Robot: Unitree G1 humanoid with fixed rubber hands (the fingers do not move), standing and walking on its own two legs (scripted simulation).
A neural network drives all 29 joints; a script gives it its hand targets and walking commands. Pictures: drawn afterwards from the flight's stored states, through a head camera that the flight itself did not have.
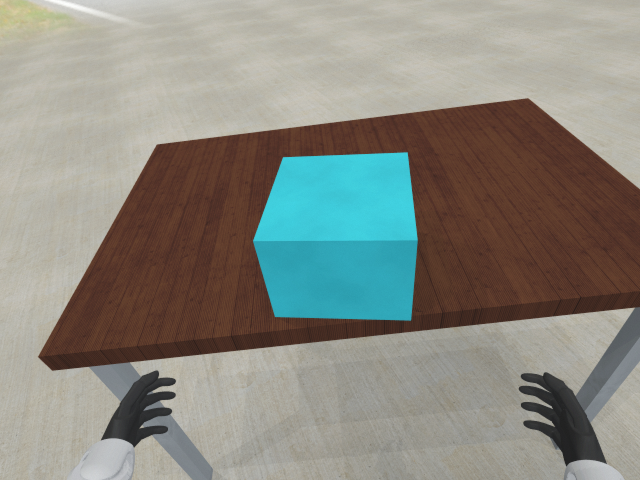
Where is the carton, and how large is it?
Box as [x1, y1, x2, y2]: [253, 152, 417, 320]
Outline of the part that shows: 407,152 283,157 253,240 275,316 410,320 417,238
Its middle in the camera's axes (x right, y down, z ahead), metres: +0.04 -0.02 +0.66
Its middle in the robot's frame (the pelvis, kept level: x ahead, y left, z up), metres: +0.51 -0.01 +0.05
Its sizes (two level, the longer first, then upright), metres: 0.232 0.223 0.170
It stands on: a table, 0.74 m high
